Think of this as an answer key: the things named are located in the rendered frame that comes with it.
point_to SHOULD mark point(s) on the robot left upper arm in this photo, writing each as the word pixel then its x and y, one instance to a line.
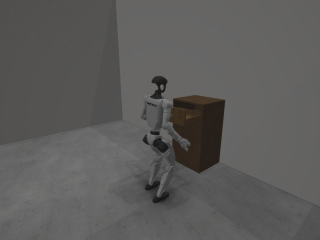
pixel 143 114

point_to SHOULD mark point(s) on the robot right forearm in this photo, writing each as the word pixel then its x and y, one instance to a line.
pixel 173 133

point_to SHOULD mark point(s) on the cabinet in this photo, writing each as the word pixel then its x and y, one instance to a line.
pixel 205 137

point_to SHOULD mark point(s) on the robot right upper arm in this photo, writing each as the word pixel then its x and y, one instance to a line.
pixel 167 107

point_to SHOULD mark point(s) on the left robot foot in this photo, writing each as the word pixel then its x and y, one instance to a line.
pixel 149 187

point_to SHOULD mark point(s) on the right robot hand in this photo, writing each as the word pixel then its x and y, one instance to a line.
pixel 184 144

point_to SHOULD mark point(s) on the robot head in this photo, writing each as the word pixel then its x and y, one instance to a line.
pixel 158 80

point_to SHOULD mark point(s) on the drawer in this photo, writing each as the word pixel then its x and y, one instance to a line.
pixel 185 117

